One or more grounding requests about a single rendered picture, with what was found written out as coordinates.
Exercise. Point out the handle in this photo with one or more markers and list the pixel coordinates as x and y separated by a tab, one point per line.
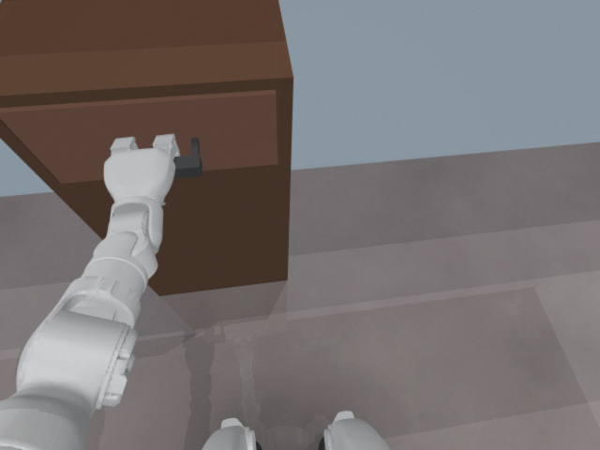
189	166

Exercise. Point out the robot left upper arm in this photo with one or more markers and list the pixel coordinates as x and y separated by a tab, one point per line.
79	364

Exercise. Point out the right robot shin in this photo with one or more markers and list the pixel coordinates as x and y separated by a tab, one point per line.
343	415

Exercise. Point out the robot left forearm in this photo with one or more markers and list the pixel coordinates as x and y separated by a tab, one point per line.
113	282

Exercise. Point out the drawer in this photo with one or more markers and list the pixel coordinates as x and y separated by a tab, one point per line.
73	140

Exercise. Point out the left robot hand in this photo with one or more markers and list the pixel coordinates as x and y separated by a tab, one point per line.
134	172

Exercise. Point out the robot right thigh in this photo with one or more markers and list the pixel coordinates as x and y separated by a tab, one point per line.
353	434

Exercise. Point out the cabinet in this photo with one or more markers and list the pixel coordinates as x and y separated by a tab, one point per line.
226	228

